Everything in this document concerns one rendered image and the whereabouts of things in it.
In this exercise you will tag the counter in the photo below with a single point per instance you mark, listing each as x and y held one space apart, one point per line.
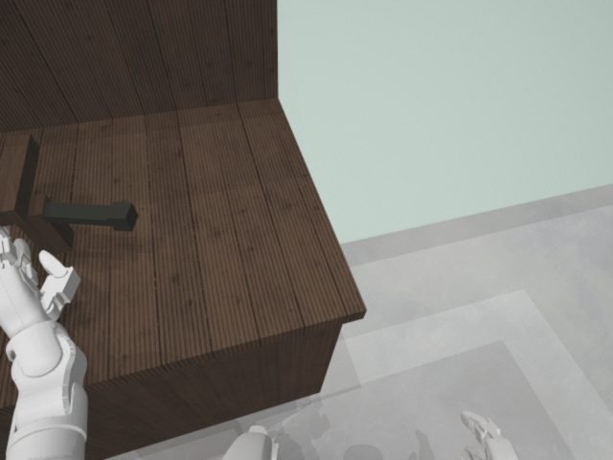
228 296

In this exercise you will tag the right robot hand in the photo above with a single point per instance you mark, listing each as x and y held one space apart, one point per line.
488 435

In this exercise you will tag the robot left forearm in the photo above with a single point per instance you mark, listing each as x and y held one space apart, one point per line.
50 417

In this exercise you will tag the left robot hand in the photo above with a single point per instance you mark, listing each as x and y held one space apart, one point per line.
20 303

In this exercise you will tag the tap lever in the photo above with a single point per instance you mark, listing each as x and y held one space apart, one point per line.
121 216

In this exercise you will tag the robot left shin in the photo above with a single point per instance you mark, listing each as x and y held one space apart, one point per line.
257 428

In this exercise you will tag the left robot thigh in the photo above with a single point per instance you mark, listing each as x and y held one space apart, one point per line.
253 446

